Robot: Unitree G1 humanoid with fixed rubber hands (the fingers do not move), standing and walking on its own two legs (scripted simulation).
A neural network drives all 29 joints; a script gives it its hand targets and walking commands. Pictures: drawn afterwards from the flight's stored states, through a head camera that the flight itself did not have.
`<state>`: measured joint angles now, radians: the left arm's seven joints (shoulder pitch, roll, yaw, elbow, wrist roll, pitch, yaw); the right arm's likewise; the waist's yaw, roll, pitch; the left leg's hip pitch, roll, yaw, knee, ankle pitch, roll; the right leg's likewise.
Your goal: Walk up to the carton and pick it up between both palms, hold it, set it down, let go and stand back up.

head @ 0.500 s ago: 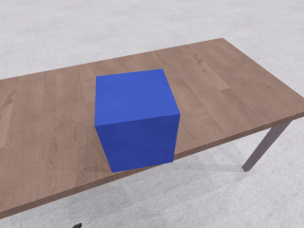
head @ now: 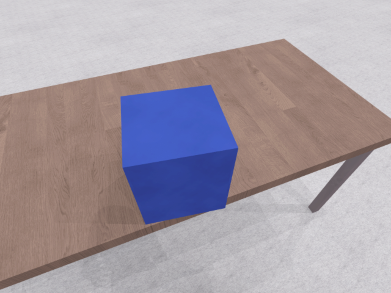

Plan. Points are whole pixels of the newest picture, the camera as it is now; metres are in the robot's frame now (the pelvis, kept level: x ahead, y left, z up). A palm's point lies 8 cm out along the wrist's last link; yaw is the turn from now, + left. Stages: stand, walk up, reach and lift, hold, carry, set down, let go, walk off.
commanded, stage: walk up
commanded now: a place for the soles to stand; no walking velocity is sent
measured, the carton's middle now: (177, 156) +0.42 +0.05 +0.01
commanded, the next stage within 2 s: none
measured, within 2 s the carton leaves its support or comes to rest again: neither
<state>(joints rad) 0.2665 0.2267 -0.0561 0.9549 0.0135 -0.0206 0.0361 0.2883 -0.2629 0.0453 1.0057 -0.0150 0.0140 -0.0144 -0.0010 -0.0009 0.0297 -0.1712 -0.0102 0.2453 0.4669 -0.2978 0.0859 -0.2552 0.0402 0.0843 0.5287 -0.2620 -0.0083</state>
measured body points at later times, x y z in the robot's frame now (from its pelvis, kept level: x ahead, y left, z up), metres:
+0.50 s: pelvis +0.01 -0.01 +0.00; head +0.00 -0.04 +0.45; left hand +0.04 +0.23 -0.14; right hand -0.02 -0.27 -0.17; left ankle -0.02 +0.05 -0.74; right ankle +0.01 -0.12 -0.74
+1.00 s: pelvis +0.05 -0.02 -0.01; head +0.07 -0.02 +0.44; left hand +0.15 +0.22 -0.14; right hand +0.04 -0.27 -0.16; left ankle -0.02 +0.06 -0.74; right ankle +0.10 -0.13 -0.74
